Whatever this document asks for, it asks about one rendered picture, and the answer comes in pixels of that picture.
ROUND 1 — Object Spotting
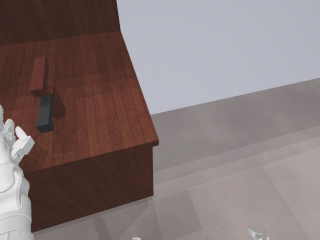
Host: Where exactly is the counter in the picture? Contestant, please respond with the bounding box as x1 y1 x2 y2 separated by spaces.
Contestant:
0 0 159 233

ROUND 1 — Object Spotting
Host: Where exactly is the robot right hand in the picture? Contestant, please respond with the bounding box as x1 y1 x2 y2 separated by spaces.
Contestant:
247 226 269 240

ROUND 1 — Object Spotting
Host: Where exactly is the robot left hand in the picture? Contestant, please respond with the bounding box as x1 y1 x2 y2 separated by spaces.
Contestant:
0 105 35 166

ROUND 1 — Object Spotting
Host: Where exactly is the robot left forearm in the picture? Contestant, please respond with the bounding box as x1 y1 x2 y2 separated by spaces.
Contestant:
0 163 34 240

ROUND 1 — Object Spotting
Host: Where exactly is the tap lever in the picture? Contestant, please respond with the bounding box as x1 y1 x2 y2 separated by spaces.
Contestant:
35 94 54 133

